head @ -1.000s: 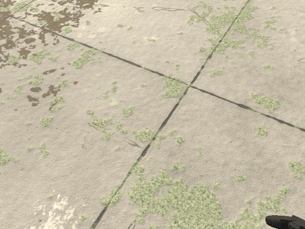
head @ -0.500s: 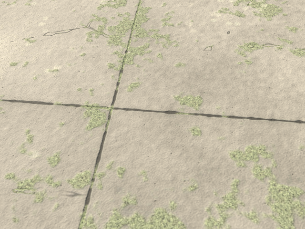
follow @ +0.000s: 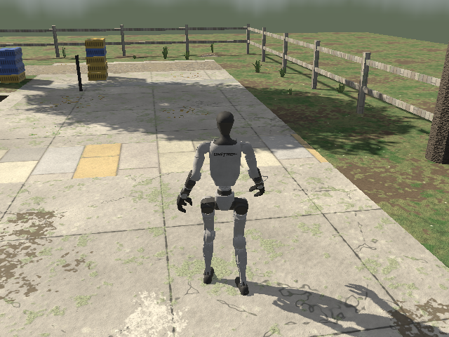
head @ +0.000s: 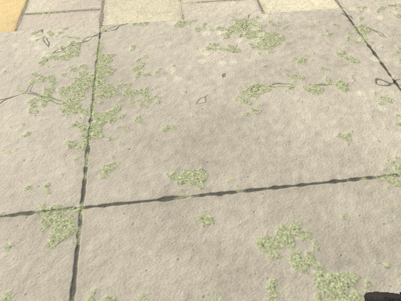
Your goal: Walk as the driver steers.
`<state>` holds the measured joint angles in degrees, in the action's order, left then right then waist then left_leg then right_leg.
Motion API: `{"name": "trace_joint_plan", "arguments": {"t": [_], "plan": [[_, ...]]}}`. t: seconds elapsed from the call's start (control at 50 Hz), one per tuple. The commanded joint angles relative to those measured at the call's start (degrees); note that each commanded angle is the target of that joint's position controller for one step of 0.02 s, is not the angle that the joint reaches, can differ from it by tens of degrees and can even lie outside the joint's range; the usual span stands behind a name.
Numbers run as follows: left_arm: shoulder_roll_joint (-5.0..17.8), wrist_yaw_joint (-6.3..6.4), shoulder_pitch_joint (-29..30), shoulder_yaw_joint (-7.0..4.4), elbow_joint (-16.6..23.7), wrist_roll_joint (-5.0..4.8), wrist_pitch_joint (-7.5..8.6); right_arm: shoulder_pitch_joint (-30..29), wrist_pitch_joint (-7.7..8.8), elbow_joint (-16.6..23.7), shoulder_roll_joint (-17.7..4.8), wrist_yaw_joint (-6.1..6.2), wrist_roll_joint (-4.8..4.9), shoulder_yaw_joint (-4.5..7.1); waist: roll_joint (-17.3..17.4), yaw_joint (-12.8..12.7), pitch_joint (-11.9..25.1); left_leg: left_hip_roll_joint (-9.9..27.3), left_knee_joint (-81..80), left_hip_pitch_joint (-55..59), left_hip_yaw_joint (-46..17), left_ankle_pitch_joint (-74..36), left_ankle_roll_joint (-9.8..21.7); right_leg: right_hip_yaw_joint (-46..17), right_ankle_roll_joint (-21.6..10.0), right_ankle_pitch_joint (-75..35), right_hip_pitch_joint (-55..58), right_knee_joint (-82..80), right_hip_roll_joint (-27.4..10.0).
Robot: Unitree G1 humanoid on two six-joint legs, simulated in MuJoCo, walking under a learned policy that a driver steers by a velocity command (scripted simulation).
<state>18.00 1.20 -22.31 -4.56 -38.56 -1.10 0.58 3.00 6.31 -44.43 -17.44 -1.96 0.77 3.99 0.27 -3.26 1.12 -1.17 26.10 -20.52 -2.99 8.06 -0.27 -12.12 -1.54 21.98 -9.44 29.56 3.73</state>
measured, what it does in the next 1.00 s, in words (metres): walks ahead: right foot, then left foot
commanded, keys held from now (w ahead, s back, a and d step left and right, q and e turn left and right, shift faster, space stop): w+e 0.06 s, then w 0.34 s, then w+q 0.58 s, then no key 0.02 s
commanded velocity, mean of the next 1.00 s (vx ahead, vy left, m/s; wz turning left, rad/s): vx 0.48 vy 0.00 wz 0.05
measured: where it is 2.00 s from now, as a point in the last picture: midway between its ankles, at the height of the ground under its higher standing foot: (232, 240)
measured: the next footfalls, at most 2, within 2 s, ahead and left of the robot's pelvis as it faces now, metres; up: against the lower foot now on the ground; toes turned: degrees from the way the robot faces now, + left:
right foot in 0.46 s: +0.38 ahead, -0.17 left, +0.00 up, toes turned -9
left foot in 1.00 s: +0.68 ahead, +0.07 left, +0.00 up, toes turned +12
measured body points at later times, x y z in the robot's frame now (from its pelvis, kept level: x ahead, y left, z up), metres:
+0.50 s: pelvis +0.25 -0.05 -0.01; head +0.29 -0.06 +0.43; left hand +0.53 +0.14 -0.07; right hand +0.16 -0.32 -0.15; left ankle +0.07 +0.12 -0.71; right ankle +0.34 -0.16 -0.74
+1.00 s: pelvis +0.53 -0.04 -0.02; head +0.56 -0.02 +0.43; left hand +0.51 +0.25 -0.15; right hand +0.76 -0.25 -0.10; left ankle +0.64 +0.06 -0.74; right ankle +0.35 -0.17 -0.73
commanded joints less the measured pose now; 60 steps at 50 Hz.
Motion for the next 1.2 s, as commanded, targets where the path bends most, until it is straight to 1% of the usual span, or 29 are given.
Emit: {"name": "trace_joint_plan", "arguments": {"t": [0.02,0.04,0.06,0.12,0.24,0.3,0.4,0.42,0.46,0.48,0.5,0.52,0.54,0.56,0.58,0.64,0.68,0.78,0.88,0.96,0.98,1.0,1.02,1.04,1.06,1.08,1.1,1.12,1.2], "plan": [[-0.32,0.12,2.88,0.80,7.91,-0.63,1.49,17.12,0.37,-1.04,-15.90,0.98,-1.79,4.34,14.27,7.64,7.88,22.37,-11.12,32.94,-32.31,26.33,11.64,2.18,-1.37,13.85,-31.47,25.15,1.30],[5.03,0.32,1.70,-0.25,7.22,-1.50,1.88,15.50,0.31,-0.91,-13.38,0.62,-1.18,3.88,13.87,7.17,3.95,25.05,-13.99,30.69,-40.15,36.11,13.82,2.06,-0.47,11.79,-38.66,34.95,-2.73],[7.90,0.26,3.78,-1.11,6.35,-1.23,1.71,13.21,0.19,0.02,-9.47,0.83,-0.57,2.82,10.11,7.38,-0.39,22.83,-13.50,27.34,-33.24,32.46,12.18,2.04,-0.29,6.73,-40.45,38.45,-4.78],[5.22,-0.36,6.29,-0.81,5.50,-0.17,1.83,10.22,-0.13,-0.28,-4.64,1.13,-1.29,1.04,6.49,5.57,-3.60,16.20,-15.05,19.20,-17.71,13.39,9.73,2.80,0.16,-3.45,-36.06,36.09,-7.69],[1.08,-1.49,12.63,1.03,7.83,0.50,2.72,12.41,-0.03,-2.61,-6.76,1.53,-0.33,1.19,4.48,5.77,-3.96,13.84,-17.87,17.31,-4.95,-7.52,11.45,7.67,2.12,-14.23,-33.86,21.05,-8.52],[-0.53,-2.50,18.55,1.98,9.24,0.32,3.49,15.00,-0.60,-3.78,-7.98,1.62,0.32,1.10,4.35,7.90,-4.76,12.73,-17.93,16.12,-0.66,-10.43,10.57,11.48,2.05,-20.64,-28.75,10.67,-8.05],[1.61,-3.71,22.72,1.30,11.01,-0.29,3.81,19.11,-2.13,-6.10,-10.02,1.61,1.15,1.30,5.28,7.05,-5.40,16.40,-14.82,22.34,-0.01,-19.97,9.23,13.04,-1.16,-17.80,-23.38,2.15,-5.74],[2.89,-3.66,20.61,0.63,10.62,-0.02,3.87,19.30,-2.45,-6.30,-10.52,1.71,1.25,1.36,5.78,5.16,-3.69,16.28,-11.15,22.85,0.20,-29.22,8.64,13.68,-2.25,-16.38,-18.21,0.92,-4.37],[7.25,-2.76,5.41,-1.92,6.37,0.45,3.59,18.49,-2.73,-5.97,-9.90,1.93,0.98,0.75,4.92,-3.71,5.87,12.28,7.29,15.33,3.09,-37.08,5.87,13.82,-5.38,-19.00,6.11,-1.04,-3.75],[12.18,-1.58,-5.23,-3.19,4.63,1.32,2.88,18.73,-2.30,-3.84,-5.65,1.81,-1.17,-0.89,-4.06,-6.81,15.82,8.27,27.09,1.46,4.91,-13.53,3.64,-0.62,-8.73,-20.78,25.05,2.05,-17.48],[13.75,-1.84,-4.42,-2.83,4.55,1.82,2.85,25.69,-1.28,-3.47,-0.20,1.35,-0.23,-2.52,-17.45,-1.94,24.36,-0.26,43.60,-14.51,-0.56,25.46,1.57,-26.29,-16.26,-7.83,35.38,-6.62,-29.21],[7.93,-1.99,-3.08,-1.56,4.76,1.70,3.02,20.39,-0.89,-3.91,-7.56,1.17,1.54,-0.51,-9.68,-4.37,18.35,2.43,48.46,-19.57,-5.14,24.15,1.94,-24.35,-13.81,-2.65,29.63,-10.14,-26.94],[6.31,-1.98,0.64,-0.81,4.22,1.20,3.34,15.58,-0.75,-1.91,-8.64,1.10,2.42,0.08,-8.59,-3.18,9.00,4.71,47.78,-22.33,-3.29,18.67,2.20,-14.73,-11.81,-5.80,21.77,-11.68,-24.75],[4.86,-2.14,3.99,-0.35,3.82,1.16,3.68,13.83,-0.91,-1.87,-7.43,1.42,1.93,-0.05,-5.10,-1.14,4.93,6.96,45.39,-20.45,-2.43,13.92,1.79,-8.68,-10.79,-10.65,14.46,-13.56,-22.18],[3.42,-2.36,6.71,-0.08,3.53,1.34,4.12,13.90,-1.43,-2.05,-6.70,1.57,1.10,0.19,-5.42,0.81,1.97,8.29,42.77,-18.26,-2.44,10.70,1.30,-3.60,-10.22,-13.94,8.96,-15.70,-20.08],[2.01,-2.41,9.82,-0.25,1.79,1.68,5.91,16.70,-3.75,-2.99,-2.99,1.79,1.24,-0.07,-5.38,4.24,-0.43,9.49,40.76,-13.15,-2.68,6.29,0.10,4.67,-10.15,-19.34,1.31,-21.06,-18.57],[2.76,-2.09,10.08,-0.67,0.38,1.92,6.49,14.22,-4.57,-1.82,-2.44,1.95,0.98,0.03,-4.42,4.56,-2.78,9.51,37.89,-16.01,-3.56,2.66,-0.51,8.92,-10.00,-22.75,0.31,-22.66,-18.54],[5.00,-1.00,8.86,-1.43,-1.99,1.92,6.18,6.07,-3.94,0.99,-1.45,0.42,0.41,-0.51,-2.67,2.44,-5.48,8.19,20.77,-16.73,-0.91,-11.69,-0.28,18.54,-8.24,-25.32,2.30,-24.02,-16.77],[7.37,-0.48,4.23,-2.40,-5.01,0.55,4.43,-2.69,-3.80,5.55,-1.33,-1.31,0.38,-1.05,-1.31,-0.64,-7.87,7.14,11.59,-19.70,3.14,-9.40,2.32,22.05,-7.35,-29.25,12.07,-21.31,-19.85],[10.22,0.11,5.16,-3.13,-5.31,-0.29,2.38,1.43,-4.30,7.10,-4.55,-1.86,0.62,0.67,-4.85,3.64,-2.03,0.89,10.73,-9.63,9.30,2.11,6.46,24.67,-4.97,-60.34,17.19,-6.85,-20.17],[10.56,0.25,6.04,-3.09,-5.07,-0.53,1.85,8.45,-4.48,5.69,-6.86,-1.53,0.85,2.07,-4.86,7.81,1.89,-1.72,9.06,-0.15,10.28,2.42,8.22,25.73,-3.72,-64.30,14.98,3.16,-18.84],[9.50,0.53,6.03,-2.45,-4.77,-0.43,1.91,17.49,-4.79,3.49,-10.45,-0.59,0.52,4.02,-2.69,12.52,6.39,-2.20,4.94,15.50,6.95,-2.70,10.42,26.27,-1.14,-56.99,6.03,17.50,-16.24],[2.13,0.02,0.72,-0.17,-2.38,2.23,2.94,19.46,-4.99,3.35,-17.24,0.69,-0.11,5.27,12.70,7.77,11.95,13.61,5.59,37.31,-18.64,-12.89,18.83,24.91,3.29,-8.35,-18.65,39.70,-7.94],[2.34,-0.64,0.42,0.84,-2.20,1.45,4.90,18.19,-4.20,6.06,-15.87,0.43,-0.68,4.23,10.72,7.62,23.33,23.59,-3.43,44.33,-42.81,-15.90,27.21,11.35,4.53,16.29,-27.44,52.24,-0.33],[7.28,-1.11,6.65,-0.51,-2.04,-1.08,5.63,16.58,-3.68,5.89,-11.44,0.04,-1.09,2.84,2.98,9.95,19.11,21.86,-4.62,40.37,-32.54,-25.09,23.34,6.81,3.69,12.17,-30.21,52.76,-4.16],[6.24,-0.89,8.38,-0.13,-1.53,-1.38,5.87,14.09,-3.18,5.25,-9.27,-0.01,-0.62,2.32,1.95,8.08,11.71,19.35,-3.53,32.40,-22.73,-31.28,20.71,7.93,3.01,8.17,-30.66,48.27,-6.78],[5.92,-0.24,9.01,-0.22,-2.46,-0.11,5.61,10.77,-3.06,5.21,-7.01,0.11,0.01,1.69,-0.87,6.01,6.69,16.53,-3.81,24.42,-16.34,-32.99,17.95,8.87,3.20,5.15,-29.22,43.75,-9.11],[6.46,0.11,8.87,-0.64,-2.78,0.65,4.92,8.43,-3.09,5.52,-5.41,0.38,-0.21,1.13,0.50,4.28,4.68,14.83,-5.44,17.88,-12.71,-34.36,16.70,8.96,3.34,2.94,-25.29,40.86,-10.27],[3.60,0.67,5.12,-0.21,-4.21,1.11,2.12,6.20,-2.48,4.72,-6.42,0.91,-1.38,1.18,2.45,0.94,4.73,11.86,-8.98,9.11,-4.98,-43.16,16.06,9.99,5.10,-4.07,-18.24,33.09,-9.55]]}}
